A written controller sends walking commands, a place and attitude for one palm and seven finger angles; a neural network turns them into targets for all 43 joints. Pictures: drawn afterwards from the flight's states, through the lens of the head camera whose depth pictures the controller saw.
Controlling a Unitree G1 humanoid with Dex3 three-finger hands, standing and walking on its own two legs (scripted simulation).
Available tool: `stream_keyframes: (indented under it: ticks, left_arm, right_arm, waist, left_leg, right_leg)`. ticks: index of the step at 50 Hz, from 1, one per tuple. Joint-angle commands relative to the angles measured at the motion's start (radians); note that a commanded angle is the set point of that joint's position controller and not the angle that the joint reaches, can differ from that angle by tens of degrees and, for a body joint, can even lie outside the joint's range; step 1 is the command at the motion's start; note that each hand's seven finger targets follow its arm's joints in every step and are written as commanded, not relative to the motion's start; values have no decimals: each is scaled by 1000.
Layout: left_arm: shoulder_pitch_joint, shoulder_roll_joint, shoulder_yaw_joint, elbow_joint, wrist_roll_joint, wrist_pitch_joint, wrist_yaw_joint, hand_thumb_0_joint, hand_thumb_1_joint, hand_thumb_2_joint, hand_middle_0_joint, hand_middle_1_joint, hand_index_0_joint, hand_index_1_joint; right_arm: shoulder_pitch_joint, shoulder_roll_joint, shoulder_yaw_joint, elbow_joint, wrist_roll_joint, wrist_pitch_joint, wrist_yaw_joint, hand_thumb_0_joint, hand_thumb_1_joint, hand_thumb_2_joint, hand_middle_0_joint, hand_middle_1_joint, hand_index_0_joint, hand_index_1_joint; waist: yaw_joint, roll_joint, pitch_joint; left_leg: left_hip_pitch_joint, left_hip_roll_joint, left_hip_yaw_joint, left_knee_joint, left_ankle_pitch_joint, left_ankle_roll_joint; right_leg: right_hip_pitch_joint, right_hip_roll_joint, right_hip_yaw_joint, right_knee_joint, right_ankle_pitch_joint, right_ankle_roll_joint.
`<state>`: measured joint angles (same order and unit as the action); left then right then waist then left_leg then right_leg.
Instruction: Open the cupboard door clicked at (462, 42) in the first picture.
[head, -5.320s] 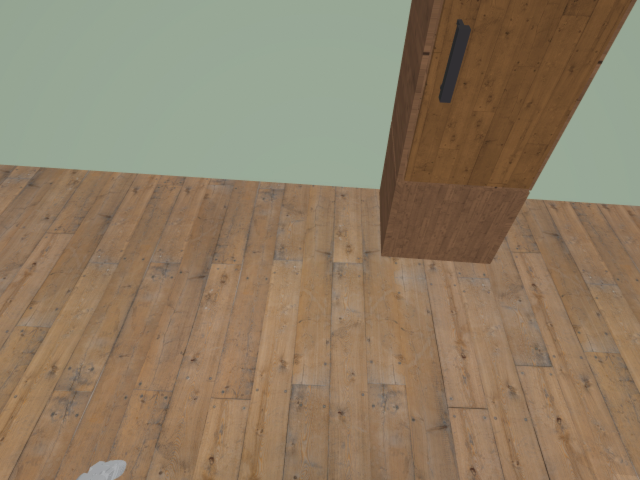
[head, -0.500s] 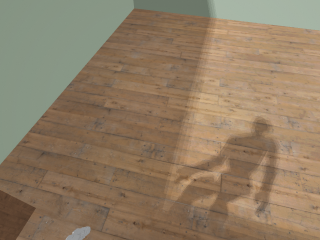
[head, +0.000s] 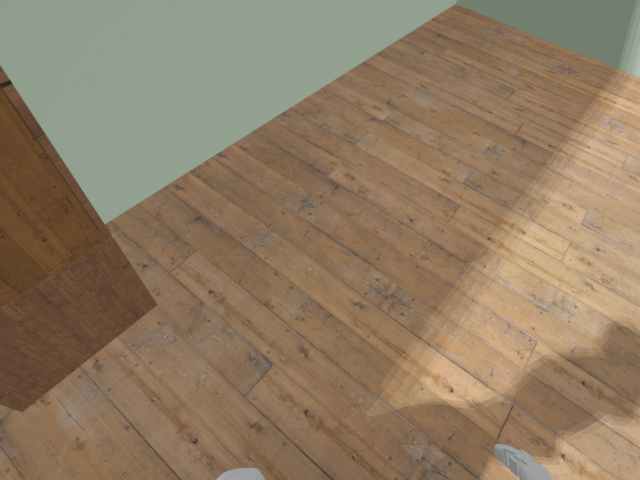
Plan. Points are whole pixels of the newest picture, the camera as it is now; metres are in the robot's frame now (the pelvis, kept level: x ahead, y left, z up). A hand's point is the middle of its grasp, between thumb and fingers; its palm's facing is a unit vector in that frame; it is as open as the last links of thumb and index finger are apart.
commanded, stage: turn to face it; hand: left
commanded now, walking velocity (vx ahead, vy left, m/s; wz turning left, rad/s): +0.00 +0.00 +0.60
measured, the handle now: out of the picture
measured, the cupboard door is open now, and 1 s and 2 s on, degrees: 0 0 0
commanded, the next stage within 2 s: take the last steps up to it in 1.36 s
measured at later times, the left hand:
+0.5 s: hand out of the picture +0.07 +0.19 -0.12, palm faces +0.29 -0.91 -0.29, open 7.4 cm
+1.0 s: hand out of the picture -0.07 +0.24 -0.15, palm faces +0.58 -0.77 -0.26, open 7.4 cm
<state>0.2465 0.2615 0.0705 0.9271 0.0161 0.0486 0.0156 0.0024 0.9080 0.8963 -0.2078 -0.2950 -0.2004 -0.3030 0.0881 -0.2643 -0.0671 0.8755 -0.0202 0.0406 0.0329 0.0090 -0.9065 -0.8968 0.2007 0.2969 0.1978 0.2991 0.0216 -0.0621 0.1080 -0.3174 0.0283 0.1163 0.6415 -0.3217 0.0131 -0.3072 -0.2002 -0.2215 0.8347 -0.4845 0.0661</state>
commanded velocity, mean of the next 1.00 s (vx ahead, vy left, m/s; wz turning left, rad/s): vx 0.00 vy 0.00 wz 0.58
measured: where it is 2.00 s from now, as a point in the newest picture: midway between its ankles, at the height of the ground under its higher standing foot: outside the picture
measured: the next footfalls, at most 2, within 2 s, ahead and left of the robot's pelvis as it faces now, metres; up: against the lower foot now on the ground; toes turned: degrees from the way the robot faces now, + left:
right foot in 0.38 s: +0.08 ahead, -0.14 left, +0.00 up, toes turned +10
left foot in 0.78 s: -0.01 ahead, +0.12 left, +0.00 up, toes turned +36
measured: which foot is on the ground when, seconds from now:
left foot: down 0.00-0.38, up 0.40-0.76, down 0.78-1.00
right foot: up 0.00-0.36, down 0.38-0.78, up 0.80-1.00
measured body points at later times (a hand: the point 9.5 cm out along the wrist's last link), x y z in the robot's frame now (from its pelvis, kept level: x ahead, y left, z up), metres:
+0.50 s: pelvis +0.01 -0.03 +0.01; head +0.05 -0.06 +0.46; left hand +0.05 +0.23 -0.10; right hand +0.15 -0.27 -0.15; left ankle -0.04 +0.09 -0.64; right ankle +0.04 -0.15 -0.72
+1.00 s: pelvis +0.00 +0.01 +0.02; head +0.02 +0.05 +0.46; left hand -0.10 +0.28 -0.13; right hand +0.22 -0.15 -0.11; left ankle -0.05 +0.09 -0.72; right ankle +0.06 -0.14 -0.64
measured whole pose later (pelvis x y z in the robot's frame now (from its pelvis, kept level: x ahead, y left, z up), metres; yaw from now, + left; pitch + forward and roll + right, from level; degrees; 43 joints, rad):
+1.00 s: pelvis +0.00 +0.01 +0.02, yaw +34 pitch +1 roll -1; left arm 0.19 0.27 0.08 0.91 0.01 0.07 0.01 0.01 0.91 0.90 -0.20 -0.29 -0.20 -0.30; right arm 0.16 -0.23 -0.04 0.90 -0.02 0.03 0.01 0.01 -0.90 -0.90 0.21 0.30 0.20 0.30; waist 0.00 -0.03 0.09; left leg -0.27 -0.01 0.03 0.51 -0.26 0.05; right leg -0.48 -0.11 -0.04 1.09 -0.43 0.10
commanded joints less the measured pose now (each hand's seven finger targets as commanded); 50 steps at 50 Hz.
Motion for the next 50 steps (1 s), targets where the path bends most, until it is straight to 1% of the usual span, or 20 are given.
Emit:
stream_keyframes:
  ticks: [1,3,5,12,15,17,18,19,20,22,24,34,37,38,39,40,42,43,45,50]
  left_arm:
    - [-117,84,19,-141,-3,-21,8,0,900,900,-200,-300,-200,-300]
    - [-77,86,25,-113,-1,-19,-4,0,900,900,-200,-300,-200,-300]
    - [-42,81,23,-98,0,-18,-10,0,900,900,-200,-300,-200,-300]
    - [-85,63,17,-137,-4,-21,-4,0,900,900,-200,-300,-200,-300]
    - [-43,62,16,-140,-10,-31,1,0,900,900,-200,-300,-200,-300]
    - [23,79,19,-128,-10,-46,5,0,900,900,-200,-300,-200,-300]
    - [62,137,30,-124,0,-58,12,0,900,900,-200,-300,-200,-300]
    - [59,237,49,-134,17,-66,20,0,900,900,-200,-300,-200,-300]
    - [47,230,44,-139,6,-58,21,0,900,900,-200,-300,-200,-300]
    - [-58,160,26,-156,4,-55,20,0,900,900,-200,-300,-200,-300]
    - [-118,109,11,-166,7,-56,20,0,900,900,-200,-300,-200,-300]
    - [17,177,34,-92,16,-44,16,0,900,900,-200,-300,-200,-300]
    - [3,180,41,-92,4,-34,9,0,900,900,-200,-300,-200,-300]
    - [4,152,39,-105,-4,-29,4,0,900,900,-200,-300,-200,-300]
    - [-24,74,17,-152,-9,-29,-5,0,900,900,-200,-300,-200,-300]
    - [-93,74,8,-172,2,-17,6,0,900,900,-200,-300,-200,-300]
    - [-140,74,18,-150,-6,-21,7,0,900,900,-200,-300,-200,-300]
    - [-118,78,22,-129,-5,-21,1,0,900,900,-200,-300,-200,-300]
    - [-62,77,23,-100,-3,-18,-6,0,900,900,-200,-300,-200,-300]
    - [-80,69,17,-105,-3,-15,-2,0,900,900,-200,-300,-200,-300]
  right_arm:
    - [195,-237,-61,-18,4,-26,-42,0,-900,-900,200,300,200,300]
    - [69,-183,-40,-52,-2,-29,-41,0,-900,-900,200,300,200,300]
    - [42,-180,-40,-63,-1,-32,-38,0,-900,-900,200,300,200,300]
    - [70,-188,-54,-52,-5,-20,-31,0,-900,-900,200,300,200,300]
    - [45,-188,-59,-63,-6,-14,-30,0,-900,-900,200,300,200,300]
    - [33,-171,-61,-70,3,-13,-28,0,-900,-900,200,300,200,300]
    - [48,-124,-56,-74,12,-15,-23,0,-900,-900,200,300,200,300]
    - [67,-52,-41,-105,12,-15,-17,0,-900,-900,200,300,200,300]
    - [56,-96,-54,-100,0,-5,-22,0,-900,-900,200,300,200,300]
    - [51,-91,-55,-63,-4,11,-11,0,-900,-900,200,300,200,300]
    - [98,-73,-51,-32,-3,17,2,0,-900,-900,200,300,200,300]
    - [3,-37,-17,-52,9,3,4,0,-900,-900,200,300,200,300]
    - [98,-74,-24,-36,4,-11,-1,0,-900,-900,200,300,200,300]
    - [172,-149,-43,-23,0,-23,-2,0,-900,-900,200,300,200,300]
    - [238,-268,-70,-21,-2,-27,-7,0,-900,-900,200,300,200,300]
    - [304,-278,-72,15,6,-26,-21,0,-900,-900,200,300,200,300]
    - [226,-216,-54,2,1,-29,-42,0,-900,-900,200,300,200,300]
    - [156,-180,-40,-16,-2,-30,-43,0,-900,-900,200,300,200,300]
    - [94,-159,-31,-35,-2,-37,-42,0,-900,-900,200,300,200,300]
    - [125,-161,-36,-28,-2,-33,-41,0,-900,-900,200,300,200,300]
  waist:
    - [-114,326,-212]
    - [-50,245,-152]
    - [-37,222,-171]
    - [-54,216,-161]
    - [-31,235,-170]
    - [5,188,-196]
    - [25,47,-217]
    - [21,-248,-199]
    - [24,-191,-195]
    - [-20,-148,-91]
    - [-56,-117,-73]
    - [24,-166,-128]
    - [-29,-109,-173]
    - [-73,61,-227]
    - [-106,395,-237]
    - [-137,338,-262]
    - [-111,304,-184]
    - [-73,266,-152]
    - [-38,225,-163]
    - [-52,167,-166]
  left_leg:
    - [314,346,-388,-229,739,197]
    - [201,244,-292,-244,618,147]
    - [185,210,-265,-257,552,136]
    - [155,193,-374,-256,459,154]
    - [99,173,-423,-214,495,142]
    - [22,121,-412,-128,441,92]
    - [-105,47,-346,4,242,29]
    - [-305,-112,-159,245,-214,-60]
    - [-279,-61,-202,436,-281,-50]
    - [-279,-20,-192,608,-160,-58]
    - [-266,-1,-151,621,-62,-75]
    - [-117,8,-4,138,-127,-73]
    - [71,-3,19,-130,70,-49]
    - [262,88,-117,-226,276,-2]
    - [405,363,-473,-249,692,130]
    - [377,412,-500,-252,777,197]
    - [270,319,-415,-246,692,188]
    - [216,263,-346,-255,647,160]
    - [181,217,-290,-272,580,137]
    - [218,212,-347,-293,515,160]
  right_leg:
    - [-330,49,197,376,-96,31]
    - [-267,64,202,339,18,31]
    - [-223,81,193,274,54,35]
    - [-143,135,195,37,48,31]
    - [-18,173,181,-127,84,20]
    - [145,169,174,-364,253,13]
    - [287,35,292,-496,307,-18]
    - [360,-251,576,-547,484,-137]
    - [238,-309,543,-538,482,-208]
    - [107,-195,417,-540,391,-187]
    - [98,-124,259,-513,431,-153]
    - [236,-184,115,-401,675,-171]
    - [174,-155,38,-242,640,-96]
    - [16,-104,10,-54,487,-41]
    - [-277,38,8,182,-135,38]
    - [-307,52,137,300,-209,29]
    - [-321,50,200,375,-78,26]
    - [-288,51,206,368,-4,26]
    - [-231,64,199,330,59,30]
    - [-213,97,203,192,67,36]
